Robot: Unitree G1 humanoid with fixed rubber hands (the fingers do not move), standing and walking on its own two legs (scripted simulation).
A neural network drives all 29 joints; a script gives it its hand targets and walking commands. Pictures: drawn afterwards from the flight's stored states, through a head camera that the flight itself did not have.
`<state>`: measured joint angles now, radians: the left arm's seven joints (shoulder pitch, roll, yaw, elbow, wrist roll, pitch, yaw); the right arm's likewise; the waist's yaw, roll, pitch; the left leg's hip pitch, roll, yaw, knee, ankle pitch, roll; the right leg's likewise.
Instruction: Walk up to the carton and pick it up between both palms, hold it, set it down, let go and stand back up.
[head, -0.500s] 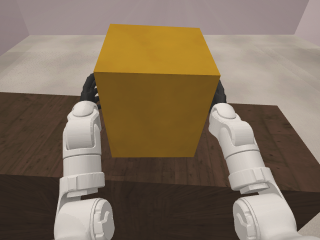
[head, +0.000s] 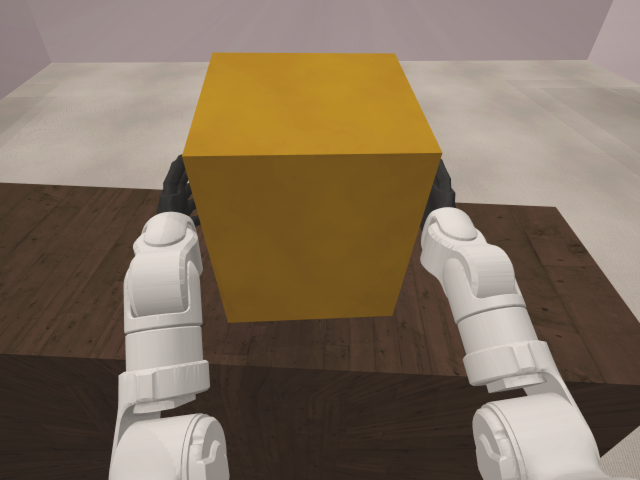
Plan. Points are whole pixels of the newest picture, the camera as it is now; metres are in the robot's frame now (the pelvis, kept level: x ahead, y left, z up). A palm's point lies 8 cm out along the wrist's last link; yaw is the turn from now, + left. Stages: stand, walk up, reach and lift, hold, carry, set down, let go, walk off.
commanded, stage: hold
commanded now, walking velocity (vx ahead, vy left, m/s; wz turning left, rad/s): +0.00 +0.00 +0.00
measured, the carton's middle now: (308, 193) +0.39 +0.00 +0.22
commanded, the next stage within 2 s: none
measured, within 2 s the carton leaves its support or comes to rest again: neither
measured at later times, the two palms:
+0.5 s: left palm (174, 212) +0.36 +0.15 +0.22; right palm (437, 209) +0.35 -0.15 +0.21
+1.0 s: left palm (173, 212) +0.36 +0.15 +0.22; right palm (438, 213) +0.35 -0.15 +0.21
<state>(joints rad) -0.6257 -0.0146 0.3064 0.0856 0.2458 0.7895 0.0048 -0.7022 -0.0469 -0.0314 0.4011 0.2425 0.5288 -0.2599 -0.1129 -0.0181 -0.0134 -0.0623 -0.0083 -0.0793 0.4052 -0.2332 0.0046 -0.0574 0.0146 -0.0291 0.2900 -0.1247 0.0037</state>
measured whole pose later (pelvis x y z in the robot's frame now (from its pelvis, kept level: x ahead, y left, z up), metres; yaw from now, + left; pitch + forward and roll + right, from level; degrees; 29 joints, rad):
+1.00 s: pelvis -0.02 +0.00 +0.00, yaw +0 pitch -7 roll -1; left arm -0.72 0.01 0.34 0.23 0.26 0.75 -0.01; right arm -0.76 -0.02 -0.09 0.50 0.17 0.50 -0.24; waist -0.10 -0.02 -0.02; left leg -0.07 -0.01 -0.07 0.40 -0.21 0.00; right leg -0.07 0.01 -0.03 0.29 -0.11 0.00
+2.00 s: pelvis +0.00 +0.00 +0.00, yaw +0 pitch -7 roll -1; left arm -0.66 -0.01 0.32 0.12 0.25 0.80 0.00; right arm -0.72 -0.04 -0.05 0.43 0.22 0.54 -0.25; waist -0.10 -0.01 -0.02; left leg -0.05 -0.01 -0.06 0.40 -0.23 0.01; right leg -0.05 0.01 -0.01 0.30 -0.12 0.01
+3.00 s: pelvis -0.01 +0.00 +0.00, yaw +1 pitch -7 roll -1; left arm -0.70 0.01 0.33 0.21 0.26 0.75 -0.02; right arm -0.74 -0.02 -0.07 0.48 0.18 0.50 -0.25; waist -0.11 -0.03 -0.02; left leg -0.06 -0.01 -0.08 0.39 -0.21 0.00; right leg -0.05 0.01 -0.03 0.29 -0.11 0.00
